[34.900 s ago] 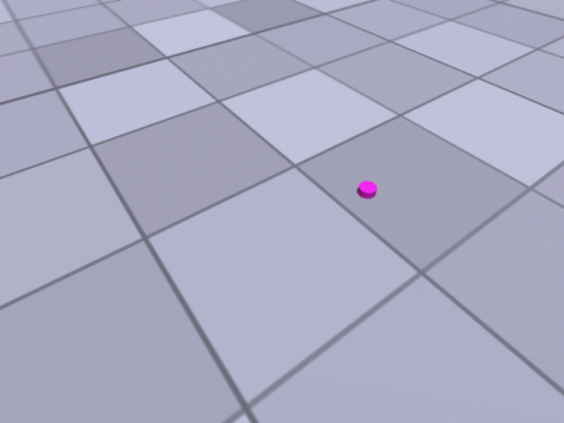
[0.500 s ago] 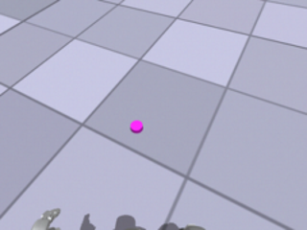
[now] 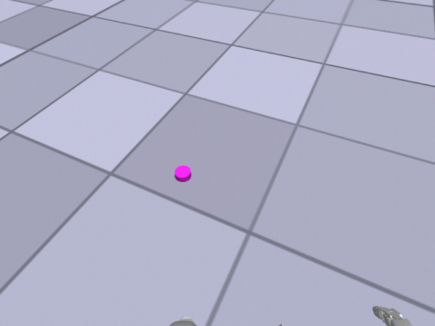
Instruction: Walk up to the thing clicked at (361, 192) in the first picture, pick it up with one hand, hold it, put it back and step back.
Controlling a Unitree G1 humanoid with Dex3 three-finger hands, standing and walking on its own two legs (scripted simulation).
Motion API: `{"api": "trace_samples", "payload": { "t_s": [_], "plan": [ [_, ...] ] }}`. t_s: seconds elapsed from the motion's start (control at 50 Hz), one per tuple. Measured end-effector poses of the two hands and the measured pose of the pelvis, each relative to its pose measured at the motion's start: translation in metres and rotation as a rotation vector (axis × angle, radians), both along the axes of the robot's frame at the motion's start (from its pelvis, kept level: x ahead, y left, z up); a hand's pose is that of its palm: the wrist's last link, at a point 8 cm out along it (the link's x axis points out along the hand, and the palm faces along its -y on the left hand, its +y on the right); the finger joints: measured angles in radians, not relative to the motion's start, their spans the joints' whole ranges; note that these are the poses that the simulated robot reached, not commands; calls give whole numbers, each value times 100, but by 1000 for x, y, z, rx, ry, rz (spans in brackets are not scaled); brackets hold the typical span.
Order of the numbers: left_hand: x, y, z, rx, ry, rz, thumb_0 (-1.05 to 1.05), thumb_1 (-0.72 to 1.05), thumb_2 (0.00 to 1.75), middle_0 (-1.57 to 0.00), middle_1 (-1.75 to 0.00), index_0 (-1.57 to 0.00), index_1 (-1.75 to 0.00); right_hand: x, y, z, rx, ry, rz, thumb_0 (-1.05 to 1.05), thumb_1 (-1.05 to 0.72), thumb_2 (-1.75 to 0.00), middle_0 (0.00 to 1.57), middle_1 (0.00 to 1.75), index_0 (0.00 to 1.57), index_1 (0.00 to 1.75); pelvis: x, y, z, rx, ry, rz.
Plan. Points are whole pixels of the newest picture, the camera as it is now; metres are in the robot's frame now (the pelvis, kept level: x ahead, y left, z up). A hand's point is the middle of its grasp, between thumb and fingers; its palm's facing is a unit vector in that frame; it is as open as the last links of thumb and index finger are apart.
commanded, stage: step back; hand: left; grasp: from above
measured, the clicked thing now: (183, 173) +1.03 +0.25 -0.74
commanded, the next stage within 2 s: stand in 0.94 s
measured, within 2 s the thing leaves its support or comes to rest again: neither
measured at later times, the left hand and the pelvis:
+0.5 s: hand out of the picture +0.06 +0.29 -0.13, palm faces +0.04 -0.93 -0.36, open 7.3 cm; pelvis -0.01 +0.01 +0.02, yaw +3 degrees
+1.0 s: hand out of the picture +0.11 +0.27 -0.14, palm faces +0.11 -0.93 -0.35, open 7.3 cm; pelvis +0.04 +0.00 +0.01, yaw +5 degrees
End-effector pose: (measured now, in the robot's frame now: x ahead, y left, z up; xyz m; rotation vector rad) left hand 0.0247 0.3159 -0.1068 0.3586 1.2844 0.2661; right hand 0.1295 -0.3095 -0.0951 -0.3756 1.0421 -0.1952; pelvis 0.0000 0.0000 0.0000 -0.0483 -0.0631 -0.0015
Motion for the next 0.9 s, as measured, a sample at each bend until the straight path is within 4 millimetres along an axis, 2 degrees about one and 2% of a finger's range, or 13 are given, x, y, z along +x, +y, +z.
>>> {"api": "trace_samples", "payload": {
  "t_s": [0.06,0.12,0.2,0.28,0.38,0.46,0.52,0.58,0.64,0.74,0.82,0.9],
  "plan": [
    [-29,-5,12,13,13,21,0,90,90,-21,-30,-21,-30,-30,-3,-4,33,55,-31,0,-91,-90,21,30,20,30,-5,-4,8,56,10,-40],
    [-42,-5,21,26,26,34,1,90,90,-21,-30,-21,-30,-58,-6,-9,48,93,-53,0,-91,-90,21,30,20,30,-11,-3,12,62,16,-26],
    [-38,2,23,28,-26,36,1,90,90,-21,-30,-21,-30,-92,-3,-18,44,198,-41,0,-91,-90,20,30,20,30,-17,1,11,42,28,20],
    [-27,18,15,20,-79,50,0,90,90,-21,-30,-21,-30,-106,9,-18,29,269,-14,1,-91,-90,20,30,20,30,-19,9,6,47,31,64],
    [-10,22,6,-14,-69,30,0,90,90,-21,-30,-21,-30,-101,22,-6,28,188,-32,1,-91,-90,21,30,20,30,-16,16,9,59,18,53],
    [16,17,9,-38,-117,1,0,90,90,-21,-30,-21,-30,-96,19,7,12,156,-41,0,-91,-90,21,30,20,30,-10,14,15,50,16,50],
    [33,11,10,-44,-143,-14,0,91,90,-21,-30,-21,-30,-88,11,8,3,147,-42,0,-91,-90,21,30,20,30,-5,8,15,53,13,48],
    [47,1,9,-36,-156,-20,0,91,90,-21,-30,-21,-30,-77,0,2,3,144,-44,0,-91,-90,21,30,20,30,2,0,10,57,11,44],
    [55,-10,6,-17,-164,-11,0,91,90,-21,-30,-21,-30,-60,-10,-13,12,145,-46,0,-91,-90,21,30,20,30,9,-9,2,37,1,48],
    [60,-25,10,-24,-166,12,0,90,90,-21,-30,-21,-30,-35,-4,-23,40,165,-7,0,-91,-90,20,30,20,30,19,-14,4,45,21,69],
    [66,-23,12,-29,-173,31,0,90,90,-21,-30,-21,-30,-23,3,-26,43,197,32,0,-91,-90,20,30,20,30,25,-10,5,45,42,88],
    [70,-11,6,-31,-157,56,0,90,90,-21,-30,-21,-30,-18,13,-26,29,219,41,0,-91,-90,20,30,20,30,30,-2,4,62,44,97]
  ]
}}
